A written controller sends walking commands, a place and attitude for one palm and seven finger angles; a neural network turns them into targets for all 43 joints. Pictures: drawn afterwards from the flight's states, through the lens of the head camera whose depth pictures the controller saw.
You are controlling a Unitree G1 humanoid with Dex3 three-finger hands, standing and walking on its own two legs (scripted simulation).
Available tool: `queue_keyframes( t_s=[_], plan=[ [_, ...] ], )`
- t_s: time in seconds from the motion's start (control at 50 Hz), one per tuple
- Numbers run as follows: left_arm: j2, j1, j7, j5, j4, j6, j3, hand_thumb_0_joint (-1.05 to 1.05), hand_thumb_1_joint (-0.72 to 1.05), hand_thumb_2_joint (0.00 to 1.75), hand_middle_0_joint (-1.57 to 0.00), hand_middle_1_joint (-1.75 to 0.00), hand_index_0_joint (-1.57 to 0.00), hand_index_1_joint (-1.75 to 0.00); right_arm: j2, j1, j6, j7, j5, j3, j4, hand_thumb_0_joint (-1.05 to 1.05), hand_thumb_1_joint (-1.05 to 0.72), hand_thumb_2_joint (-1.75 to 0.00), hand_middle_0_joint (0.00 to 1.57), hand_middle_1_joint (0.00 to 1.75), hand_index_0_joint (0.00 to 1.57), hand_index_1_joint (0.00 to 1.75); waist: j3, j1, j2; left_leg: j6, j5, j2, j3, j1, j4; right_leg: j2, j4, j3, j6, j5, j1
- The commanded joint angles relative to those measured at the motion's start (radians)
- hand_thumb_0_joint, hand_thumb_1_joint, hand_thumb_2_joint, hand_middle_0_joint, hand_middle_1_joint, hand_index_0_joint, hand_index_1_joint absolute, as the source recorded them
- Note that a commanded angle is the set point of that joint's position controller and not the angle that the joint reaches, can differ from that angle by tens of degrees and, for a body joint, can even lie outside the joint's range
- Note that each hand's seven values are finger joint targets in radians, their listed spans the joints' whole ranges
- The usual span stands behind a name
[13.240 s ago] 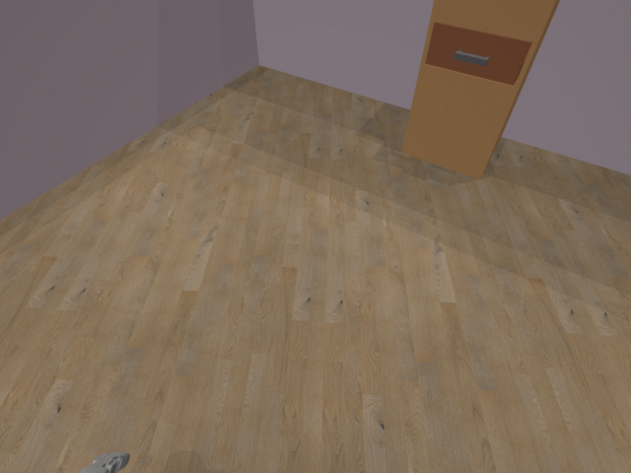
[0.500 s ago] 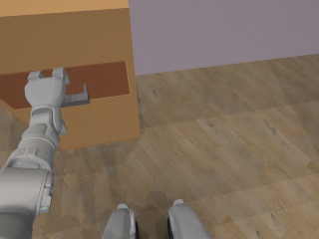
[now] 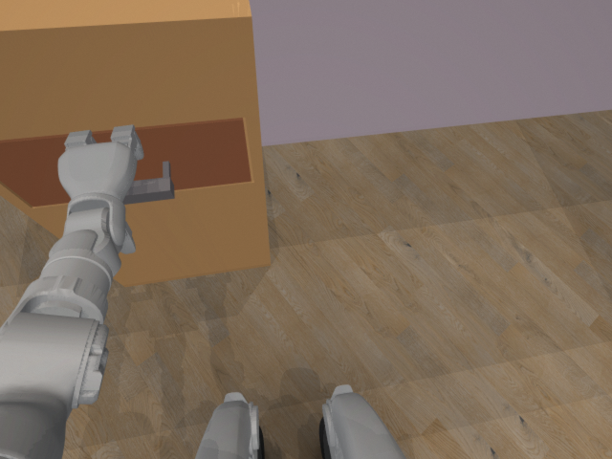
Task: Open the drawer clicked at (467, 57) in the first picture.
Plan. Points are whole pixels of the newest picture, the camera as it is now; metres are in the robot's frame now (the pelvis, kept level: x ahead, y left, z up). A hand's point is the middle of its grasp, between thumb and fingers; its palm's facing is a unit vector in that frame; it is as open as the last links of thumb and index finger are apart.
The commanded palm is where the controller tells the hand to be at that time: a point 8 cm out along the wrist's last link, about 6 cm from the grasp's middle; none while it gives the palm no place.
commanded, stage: move the hooked fingers above the handle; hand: left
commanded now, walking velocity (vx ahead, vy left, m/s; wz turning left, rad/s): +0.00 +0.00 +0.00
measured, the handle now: (129, 181) +0.54 +0.25 -0.09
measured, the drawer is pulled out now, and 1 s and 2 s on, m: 0.00 0.00 0.00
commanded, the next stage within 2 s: lower the fingers behind the handle in 1.42 s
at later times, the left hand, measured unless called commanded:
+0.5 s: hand (122, 193) +0.49 +0.23 -0.03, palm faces -0.10 -0.04 -0.99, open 13.8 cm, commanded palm +0.49 +0.23 +0.02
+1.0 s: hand (121, 187) +0.50 +0.23 -0.03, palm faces -0.09 -0.04 -0.99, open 13.8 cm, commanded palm +0.49 +0.22 +0.02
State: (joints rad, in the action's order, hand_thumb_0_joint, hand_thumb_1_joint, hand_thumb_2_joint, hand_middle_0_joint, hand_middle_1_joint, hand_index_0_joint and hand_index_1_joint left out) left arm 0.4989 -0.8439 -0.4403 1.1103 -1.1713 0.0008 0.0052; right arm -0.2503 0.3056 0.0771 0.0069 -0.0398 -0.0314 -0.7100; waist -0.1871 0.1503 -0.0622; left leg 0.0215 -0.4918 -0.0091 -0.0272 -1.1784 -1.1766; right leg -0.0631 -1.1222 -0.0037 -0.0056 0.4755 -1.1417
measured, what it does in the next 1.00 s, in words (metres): stands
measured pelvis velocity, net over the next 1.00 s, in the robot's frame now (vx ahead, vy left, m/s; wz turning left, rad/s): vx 0.00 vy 0.00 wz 0.01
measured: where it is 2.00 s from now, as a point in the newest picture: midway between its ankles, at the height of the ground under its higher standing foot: outside the picture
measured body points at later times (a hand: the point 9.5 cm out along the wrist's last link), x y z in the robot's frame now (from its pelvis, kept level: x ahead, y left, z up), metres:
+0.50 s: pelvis +0.01 +0.00 +0.00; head +0.15 +0.02 +0.43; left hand +0.49 +0.23 +0.02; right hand +0.02 -0.27 -0.12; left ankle +0.02 +0.11 -0.64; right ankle +0.02 -0.12 -0.64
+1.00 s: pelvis +0.00 +0.00 -0.01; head +0.15 +0.03 +0.42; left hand +0.49 +0.23 +0.02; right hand +0.01 -0.27 -0.12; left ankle +0.02 +0.11 -0.64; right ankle +0.02 -0.12 -0.64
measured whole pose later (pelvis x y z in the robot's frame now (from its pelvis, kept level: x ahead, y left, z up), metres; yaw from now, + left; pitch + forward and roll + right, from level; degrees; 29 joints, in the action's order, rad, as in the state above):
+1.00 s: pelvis +0.00 +0.00 -0.01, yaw +0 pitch +29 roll -4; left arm 0.51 -0.87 -0.41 1.11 -1.15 -0.07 0.04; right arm -0.24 0.33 0.05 0.02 -0.04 -0.03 -0.74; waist -0.20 0.16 -0.05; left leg 0.03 -0.50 0.00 -0.05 -1.21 -1.21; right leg -0.06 -1.14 -0.02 0.00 0.49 -1.16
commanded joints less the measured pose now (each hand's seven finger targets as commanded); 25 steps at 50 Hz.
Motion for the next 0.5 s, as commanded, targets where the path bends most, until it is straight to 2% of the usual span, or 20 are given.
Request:
queue_keyframes(
  t_s=[0.0,0.02,0.04,0.06,0.08,0.1,0.14,0.2,0.24,0.28,0.3,0.34,0.36,0.38,0.4,0.42,0.44,0.48],
  plan=[
    [0.25,-0.391,-0.016,0.0,0.22,-0.061,-0.059,0.0,-0.5,0.3,-0.3,-1.2,-0.3,-1.2,-0.173,0.171,-0.018,0.024,-0.004,-0.059,0.035,0.0,-0.9,-0.9,0.2,0.3,0.2,0.3,-0.481,0.024,-0.034,0.034,0.309,0.01,0.011,0.358,0.089,0.001,0.135,-0.014,-0.025,-0.285,0.225],
    [0.277,-0.395,-0.021,0.006,0.243,-0.079,-0.078,0.0,-0.5,0.3,-0.3,-1.2,-0.3,-1.2,-0.174,0.171,-0.019,0.025,-0.007,-0.058,0.035,0.0,-0.9,-0.9,0.2,0.3,0.2,0.3,-0.496,0.019,-0.039,0.035,0.317,0.01,0.008,0.359,0.084,0.001,0.127,-0.013,-0.027,-0.294,0.229],
    [0.327,-0.378,-0.03,0.01,0.263,-0.094,-0.124,0.0,-0.5,0.3,-0.3,-1.2,-0.3,-1.2,-0.176,0.165,-0.017,0.026,-0.01,-0.058,0.032,0.0,-0.9,-0.9,0.2,0.3,0.2,0.3,-0.521,-0.006,-0.057,0.032,0.341,0.011,0.009,0.364,0.078,0.002,0.111,-0.009,-0.03,-0.31,0.237],
    [0.321,-0.372,-0.044,0.023,0.274,-0.104,-0.121,0.0,-0.5,0.3,-0.3,-1.2,-0.3,-1.2,-0.173,0.161,-0.016,0.024,-0.01,-0.058,0.038,0.0,-0.9,-0.9,0.2,0.3,0.2,0.3,-0.53,-0.011,-0.094,0.027,0.351,0.012,0.007,0.375,0.078,0.002,0.105,-0.011,-0.033,-0.304,0.217],
    [0.307,-0.372,-0.061,0.031,0.269,-0.105,-0.116,0.0,-0.5,0.3,-0.3,-1.2,-0.3,-1.2,-0.169,0.157,-0.016,0.022,-0.012,-0.059,0.033,0.0,-0.9,-0.9,0.2,0.3,0.2,0.3,-0.505,-0.006,-0.103,0.025,0.358,0.009,0.004,0.379,0.075,0.0,0.102,-0.016,-0.034,-0.299,0.192],
    [0.308,-0.373,-0.08,0.038,0.29,-0.109,-0.123,0.0,-0.5,0.3,-0.3,-1.2,-0.3,-1.2,-0.169,0.158,-0.017,0.017,-0.014,-0.06,0.033,0.0,-0.9,-0.9,0.2,0.3,0.2,0.3,-0.517,-0.016,-0.125,0.021,0.379,0.009,0.002,0.39,0.073,0.0,0.093,-0.022,-0.036,-0.303,0.184],
    [0.304,-0.331,-0.111,0.039,0.262,-0.087,-0.138,0.0,-0.5,0.3,-0.3,-1.2,-0.3,-1.2,-0.17,0.155,-0.012,0.006,-0.017,-0.062,0.032,0.0,-0.9,-0.9,0.2,0.3,0.2,0.3,-0.52,-0.024,-0.105,0.018,0.411,0.009,0.001,0.398,0.069,-0.004,0.086,-0.027,-0.037,-0.323,0.192],
    [0.263,-0.312,-0.13,0.028,0.209,-0.03,-0.109,0.0,-0.5,0.3,-0.3,-1.2,-0.3,-1.2,-0.174,0.164,-0.006,-0.003,-0.013,-0.066,0.03,0.0,-0.9,-0.9,0.2,0.3,0.2,0.3,-0.509,-0.008,-0.064,0.018,0.406,0.01,0.008,0.39,0.078,-0.005,0.104,-0.032,-0.029,-0.337,0.212],
    [0.231,-0.325,-0.112,0.009,0.183,0.004,-0.075,0.0,-0.5,0.3,-0.3,-1.2,-0.3,-1.2,-0.175,0.171,-0.007,-0.007,-0.009,-0.066,0.029,0.0,-0.9,-0.9,0.2,0.3,0.2,0.3,-0.508,0.007,-0.05,0.021,0.389,0.013,0.011,0.388,0.088,-0.005,0.118,-0.031,-0.026,-0.345,0.237],
    [0.246,-0.345,-0.086,0.003,0.2,0.015,-0.071,0.0,-0.5,0.3,-0.3,-1.2,-0.3,-1.2,-0.181,0.183,-0.004,-0.002,-0.004,-0.07,0.025,0.0,-0.9,-0.9,0.2,0.3,0.2,0.3,-0.54,0.011,-0.037,0.022,0.394,0.01,0.01,0.413,0.096,-0.003,0.128,-0.028,-0.023,-0.361,0.262],
    [0.239,-0.351,-0.071,-0.004,0.213,0.015,-0.06,0.0,-0.5,0.3,-0.3,-1.2,-0.3,-1.2,-0.179,0.179,-0.003,0.001,-0.002,-0.069,0.029,0.0,-0.9,-0.9,0.2,0.3,0.2,0.3,-0.552,0.01,-0.04,0.024,0.387,0.014,0.013,0.42,0.099,-0.003,0.137,-0.023,-0.022,-0.361,0.275],
    [0.184,-0.407,-0.042,-0.016,0.237,-0.006,-0.015,0.0,-0.5,0.3,-0.3,-1.2,-0.3,-1.2,-0.173,0.181,-0.01,0.01,-0.002,-0.072,0.021,0.0,-0.9,-0.9,0.2,0.3,0.2,0.3,-0.521,0.045,-0.026,0.028,0.369,0.008,0.002,0.438,0.101,-0.002,0.15,-0.024,-0.021,-0.335,0.24],
    [0.186,-0.435,-0.033,-0.011,0.265,-0.029,-0.007,0.0,-0.5,0.3,-0.3,-1.2,-0.3,-1.2,-0.173,0.182,-0.014,0.015,-0.002,-0.073,0.017,0.0,-0.9,-0.9,0.2,0.3,0.2,0.3,-0.521,0.048,-0.048,0.027,0.362,0.006,-0.002,0.447,0.101,0.0,0.148,-0.024,-0.021,-0.318,0.222],
    [0.189,-0.427,-0.026,-0.008,0.259,-0.042,-0.012,0.0,-0.5,0.3,-0.3,-1.2,-0.3,-1.2,-0.173,0.182,-0.017,0.02,-0.003,-0.075,0.014,0.0,-0.9,-0.9,0.2,0.3,0.2,0.3,-0.509,0.05,-0.039,0.028,0.35,0.005,-0.005,0.448,0.098,-0.001,0.148,-0.024,-0.024,-0.298,0.205],
    [0.187,-0.449,-0.022,-0.004,0.273,-0.062,-0.003,0.0,-0.5,0.3,-0.3,-1.2,-0.3,-1.2,-0.171,0.176,-0.021,0.024,-0.003,-0.073,0.013,0.0,-0.9,-0.9,0.2,0.3,0.2,0.3,-0.49,0.053,-0.066,0.027,0.334,0.005,-0.007,0.449,0.1,0.0,0.15,-0.025,-0.025,-0.271,0.179],
    [0.201,-0.451,-0.025,0.002,0.28,-0.078,-0.015,0.0,-0.5,0.3,-0.3,-1.2,-0.3,-1.2,-0.17,0.178,-0.024,0.027,-0.005,-0.07,0.012,0.0,-0.9,-0.9,0.2,0.3,0.2,0.3,-0.487,0.046,-0.066,0.027,0.329,0.005,-0.012,0.446,0.1,-0.001,0.143,-0.028,-0.029,-0.256,0.171],
    [0.211,-0.466,-0.031,0.008,0.286,-0.092,-0.024,0.0,-0.5,0.3,-0.3,-1.2,-0.3,-1.2,-0.169,0.174,-0.028,0.027,-0.008,-0.07,0.009,0.0,-0.9,-0.9,0.2,0.3,0.2,0.3,-0.481,0.044,-0.107,0.025,0.343,0.004,-0.012,0.454,0.096,-0.001,0.137,-0.027,-0.032,-0.256,0.146],
    [0.275,-0.425,-0.055,0.023,0.24,-0.098,-0.082,0.0,-0.5,0.3,-0.3,-1.2,-0.3,-1.2,-0.173,0.172,-0.023,0.025,-0.012,-0.061,0.005,0.0,-0.9,-0.9,0.2,0.3,0.2,0.3,-0.457,0.024,-0.099,0.024,0.341,0.005,-0.012,0.41,0.084,-0.002,0.118,-0.03,-0.035,-0.246,0.135]
  ],
)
